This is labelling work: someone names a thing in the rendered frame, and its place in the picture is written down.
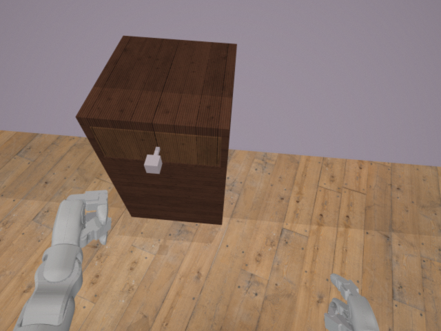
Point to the handle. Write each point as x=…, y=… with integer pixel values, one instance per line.
x=153, y=163

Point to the left robot hand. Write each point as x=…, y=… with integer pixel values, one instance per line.
x=71, y=219

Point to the robot left forearm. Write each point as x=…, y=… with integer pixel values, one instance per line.
x=57, y=281

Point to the cabinet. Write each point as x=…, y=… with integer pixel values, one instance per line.
x=173, y=86

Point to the drawer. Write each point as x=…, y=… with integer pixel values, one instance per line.
x=177, y=148

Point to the right robot hand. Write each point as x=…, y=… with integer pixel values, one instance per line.
x=356, y=315

